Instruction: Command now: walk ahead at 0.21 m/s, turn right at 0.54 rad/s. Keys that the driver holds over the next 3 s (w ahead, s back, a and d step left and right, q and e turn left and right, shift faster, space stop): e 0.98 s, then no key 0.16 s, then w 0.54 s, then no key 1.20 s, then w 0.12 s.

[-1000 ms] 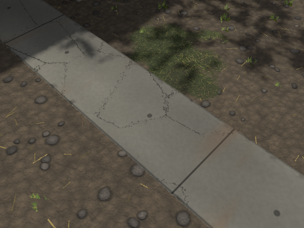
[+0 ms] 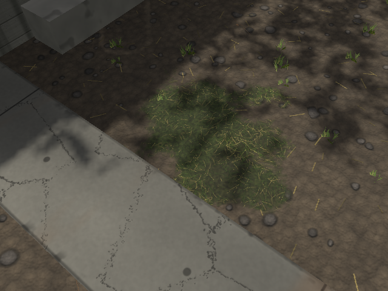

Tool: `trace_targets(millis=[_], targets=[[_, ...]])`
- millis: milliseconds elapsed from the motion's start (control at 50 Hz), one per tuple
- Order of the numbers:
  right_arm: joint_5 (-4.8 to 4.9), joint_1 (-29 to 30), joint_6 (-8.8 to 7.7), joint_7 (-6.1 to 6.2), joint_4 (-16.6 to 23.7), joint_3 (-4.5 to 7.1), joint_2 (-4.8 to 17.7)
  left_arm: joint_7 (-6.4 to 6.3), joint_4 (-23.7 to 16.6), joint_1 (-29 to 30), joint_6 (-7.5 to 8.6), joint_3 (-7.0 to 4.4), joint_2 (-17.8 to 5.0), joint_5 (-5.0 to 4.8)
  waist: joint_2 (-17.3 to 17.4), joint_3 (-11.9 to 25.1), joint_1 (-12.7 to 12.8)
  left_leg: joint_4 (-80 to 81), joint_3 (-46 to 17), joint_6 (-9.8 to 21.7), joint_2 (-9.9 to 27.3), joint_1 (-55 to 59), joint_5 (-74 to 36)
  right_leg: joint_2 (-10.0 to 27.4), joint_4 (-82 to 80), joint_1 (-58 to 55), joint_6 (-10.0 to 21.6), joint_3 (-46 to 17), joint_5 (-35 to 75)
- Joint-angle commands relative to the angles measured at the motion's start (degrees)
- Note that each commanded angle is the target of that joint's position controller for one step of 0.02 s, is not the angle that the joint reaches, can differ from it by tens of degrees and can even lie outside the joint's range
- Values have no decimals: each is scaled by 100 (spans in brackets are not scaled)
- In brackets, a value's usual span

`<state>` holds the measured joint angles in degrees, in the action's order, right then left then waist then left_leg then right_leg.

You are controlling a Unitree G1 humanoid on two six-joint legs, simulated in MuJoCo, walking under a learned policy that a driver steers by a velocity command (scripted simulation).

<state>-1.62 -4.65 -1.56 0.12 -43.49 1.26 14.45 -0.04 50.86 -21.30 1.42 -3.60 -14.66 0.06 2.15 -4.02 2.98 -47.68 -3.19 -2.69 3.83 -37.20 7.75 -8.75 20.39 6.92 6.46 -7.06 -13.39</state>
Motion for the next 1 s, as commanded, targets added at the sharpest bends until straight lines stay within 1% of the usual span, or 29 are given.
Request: trace_targets(millis=[20, 80, 100, 120, 140, 160, 180, 200, 220, 240, 260, 280, 320, 440, 540, 560, 580, 600, 620, 640, 660, 680, 700, 720, 740, 780, 880, 940, 1000], targets=[[58, 271, -56, 33, 468, 61, 460, -99, -298, -422, -88, -220, -916, 38, -709, 575, 70, 402, 255, 25, -400, 260, -104, 1335, 369, -525, 328, -946, 4863], [85, 25, -142, 88, 453, 67, 616, -160, -513, -115, -170, -264, -1007, 112, -757, 574, -88, 1228, 39, 194, -553, 879, 194, 1358, 852, -527, 225, -1350, 4700], [83, -295, -178, 117, 375, 86, 698, -160, -614, 126, -164, -281, -1061, 102, -804, 620, -264, 1688, 16, 290, -627, 1427, 160, 1250, 1086, -345, 97, -1444, 4563], [42, -733, -242, 159, 272, 106, 757, -141, -695, 356, -129, -290, -1090, 37, -730, 718, -542, 2407, 22, 403, -614, 2178, -475, 1011, 1571, -105, -76, -1440, 4309], [-18, -1284, -315, 222, 244, 169, 1062, -106, -882, 379, -68, -221, -870, -77, -173, 1254, -722, 2546, -697, 678, 363, 3470, -1973, 740, 2673, 489, -311, -1198, 3005], [28, -1125, -232, 256, 441, 223, 1494, -142, -987, -438, -81, -145, -393, -193, 1141, 1904, -249, 2225, -2419, 1479, 2212, 4708, -5234, -295, 4274, 1706, -500, -211, -2239], [180, -1275, -100, 202, 426, 228, 1217, -208, -788, -884, -199, -231, -894, 55, 847, 2295, -187, 2094, -2926, 1932, 2523, 4330, -5520, -37, 5037, 1836, -514, 73, -2781], [180, -1009, -48, 194, 538, 122, 806, -199, -687, -599, -291, -279, -1015, 152, 294, 1760, -159, 2228, -2353, 1883, 2150, 3845, -4701, 182, 5375, 1961, -590, 35, -2322], [149, -692, -7, 209, 596, 44, 546, -141, -740, -200, -355, -270, -967, 172, 81, 1195, -161, 2505, -1605, 1662, 1672, 3297, -3732, 345, 5262, 2066, -690, 125, -1934], [92, -455, 38, 237, 655, 22, 520, -76, -811, 1, -433, -265, -896, 141, 299, 960, -100, 2732, -1135, 1455, 1313, 2991, -2865, 481, 5135, 2065, -791, 171, -1641], [46, -391, 58, 266, 661, 40, 594, -12, -841, 36, -514, -252, -858, 120, 596, 809, -93, 2864, -780, 1412, 1086, 2699, -2591, 508, 5119, 1975, -885, 264, -1428], [12, -385, 75, 259, 646, 68, 658, 18, -856, 12, -560, -237, -826, 65, 673, 781, -85, 2912, -507, 1422, 963, 2512, -2558, 465, 5128, 1857, -938, 356, -1284], [-13, -544, 55, 232, 628, 101, 705, 46, -963, 129, -597, -221, -798, 26, 618, 929, -112, 2959, -320, 1494, 1008, 2571, -2335, 445, 4964, 1841, -953, 415, -1198], [-44, -587, 156, 199, 675, 215, 861, 169, -1339, 754, -699, -96, -660, 89, 741, 760, -247, 3326, -36, 1499, 1175, 2324, 166, 800, 3596, 1665, -845, 691, -1102], [-58, -705, 254, 132, 672, 351, 1131, 242, -1535, 790, -627, -43, -670, 36, 780, 805, -298, 3049, 230, 1271, 1335, 2125, 575, 781, 2078, 759, -508, 1099, -1186], [-18, -669, 292, 132, 677, 371, 1165, 250, -1485, 570, -588, -38, -636, 35, 636, 807, -155, 2802, 400, 1095, 1291, 1933, 545, 733, 1418, 344, -391, 1188, -839], [-1, -777, 327, 123, 639, 381, 1116, 225, -1411, 367, -541, -51, -677, 42, 300, 716, -74, 2368, 621, 788, 1193, 1579, 564, 677, 711, -72, -288, 1018, -544], [7, -1023, 372, 69, 613, 352, 863, 150, -1415, 309, -483, -105, -951, 94, -902, 452, -114, 1129, 1197, 312, 715, 991, 1341, 1440, -470, -153, -111, -401, -778], [41, -782, 413, 128, 1045, 248, 520, 104, -1687, 490, -483, -308, -1864, 104, -2135, 52, -163, 75, 1256, -102, -381, -377, 2872, 3041, -888, 244, 577, -2826, 196], [1, -240, 473, 192, 1083, 293, 804, 11, -1608, 198, -489, -362, -1797, 222, -1372, -38, 173, -1007, 362, -43, -237, -71, 2673, 3017, -761, 790, 990, -2447, 895], [91, -355, 496, 171, 1051, 286, 726, -48, -1605, 532, -475, -254, -1475, 200, -1182, -11, -165, -1321, 159, -9, -202, 58, 2157, 2602, -590, 904, 908, -1829, 926], [118, -534, 470, 145, 931, 305, 769, -55, -1658, 945, -467, -186, -1262, 150, -1026, -53, -411, -1289, 106, 31, -176, 157, 1584, 2136, -540, 949, 645, -1316, 791], [49, -695, 436, 128, 821, 350, 866, -60, -1739, 1207, -446, -165, -1184, 129, -1097, 129, -492, -1407, 194, 65, -256, 199, 1270, 1836, -407, 733, 516, -1069, 1102], [-19, -852, 425, 96, 707, 373, 924, -56, -1771, 1223, -418, -124, -1053, 89, -1104, 369, -477, -1606, 257, 47, -308, 288, 1186, 1715, -256, 525, 549, -935, 1797], [-22, -872, 427, 70, 688, 377, 915, -37, -1758, 1099, -397, -106, -993, 54, -938, 577, -442, -1718, 249, 24, -346, 338, 1207, 1717, -150, 341, 581, -943, 2202], [24, -724, 452, 51, 749, 339, 779, -18, -1692, 811, -367, -138, -1036, 33, -762, 682, -328, -1533, 197, -11, -346, 195, 1240, 1763, -52, -33, 640, -1096, 2357], [58, -325, 488, 101, 910, 254, 691, -20, -1645, 406, -386, -221, -1139, 91, -971, 626, -39, -429, 107, 17, -408, 238, 1515, 1828, 64, -359, 778, -1676, 1924], [98, -275, 452, 128, 960, 217, 676, 20, -1667, 471, -404, -266, -1242, 129, -967, 653, -41, 134, 110, 117, -565, 802, 1649, 1761, 183, -52, 757, -1928, 2125], [162, -518, 402, 153, 922, 198, 700, 65, -1694, 727, -413, -279, -1249, 126, -1020, 767, -178, 812, 111, 236, -704, 1519, 1662, 1643, 267, 188, 586, -2158, 2430]])
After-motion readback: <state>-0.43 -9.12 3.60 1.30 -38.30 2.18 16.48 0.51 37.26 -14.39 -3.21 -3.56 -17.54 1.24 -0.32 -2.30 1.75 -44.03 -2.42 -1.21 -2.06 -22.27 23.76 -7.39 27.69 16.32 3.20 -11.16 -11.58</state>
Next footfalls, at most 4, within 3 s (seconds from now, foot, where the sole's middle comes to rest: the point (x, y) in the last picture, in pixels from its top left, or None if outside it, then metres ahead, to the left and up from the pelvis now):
0.14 left None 0.22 0.11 -0.78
0.60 right None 0.06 -0.07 -0.78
1.08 left None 0.15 0.09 -0.78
1.48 right None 0.04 -0.08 -0.78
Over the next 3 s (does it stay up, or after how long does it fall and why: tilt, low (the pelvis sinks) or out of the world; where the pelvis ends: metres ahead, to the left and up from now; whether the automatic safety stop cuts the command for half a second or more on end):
stays up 0.28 -0.18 0.00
